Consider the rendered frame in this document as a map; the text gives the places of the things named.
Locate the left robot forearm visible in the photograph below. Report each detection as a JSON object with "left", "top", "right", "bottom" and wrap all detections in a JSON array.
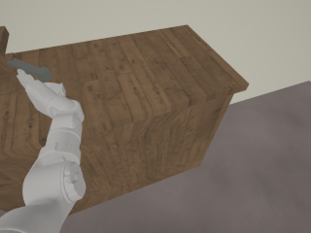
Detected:
[{"left": 22, "top": 95, "right": 85, "bottom": 204}]

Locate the tap lever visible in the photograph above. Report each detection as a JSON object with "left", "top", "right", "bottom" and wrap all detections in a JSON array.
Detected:
[{"left": 6, "top": 58, "right": 53, "bottom": 83}]

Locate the counter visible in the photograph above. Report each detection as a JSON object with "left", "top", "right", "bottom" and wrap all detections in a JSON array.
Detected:
[{"left": 0, "top": 24, "right": 249, "bottom": 216}]

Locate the robot left upper arm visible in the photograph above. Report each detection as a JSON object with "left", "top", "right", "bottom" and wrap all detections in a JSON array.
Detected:
[{"left": 0, "top": 160, "right": 86, "bottom": 233}]

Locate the left robot hand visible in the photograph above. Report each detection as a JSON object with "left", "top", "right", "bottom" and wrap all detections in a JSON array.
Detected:
[{"left": 17, "top": 69, "right": 66, "bottom": 116}]

